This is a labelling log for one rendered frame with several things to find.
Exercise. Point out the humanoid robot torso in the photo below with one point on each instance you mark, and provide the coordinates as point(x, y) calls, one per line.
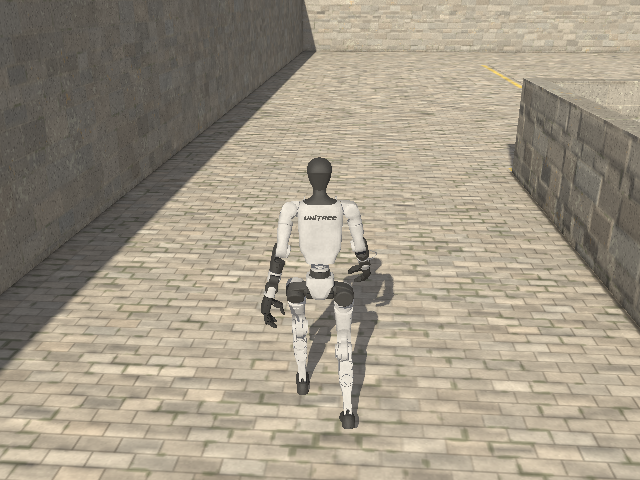
point(320, 237)

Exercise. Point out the left robot upper arm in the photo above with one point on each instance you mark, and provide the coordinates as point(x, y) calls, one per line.
point(289, 211)

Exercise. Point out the right robot upper arm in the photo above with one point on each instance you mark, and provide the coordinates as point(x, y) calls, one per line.
point(351, 211)

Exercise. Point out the robot left foot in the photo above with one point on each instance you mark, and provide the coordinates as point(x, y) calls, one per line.
point(302, 387)

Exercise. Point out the left robot hand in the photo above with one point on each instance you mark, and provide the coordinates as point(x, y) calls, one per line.
point(265, 310)

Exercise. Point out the robot left forearm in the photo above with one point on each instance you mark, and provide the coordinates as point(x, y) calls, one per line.
point(274, 274)

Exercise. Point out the right robot hand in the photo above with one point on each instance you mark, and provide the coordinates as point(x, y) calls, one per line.
point(363, 277)

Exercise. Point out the robot right forearm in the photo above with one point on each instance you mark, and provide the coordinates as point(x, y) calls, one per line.
point(363, 257)

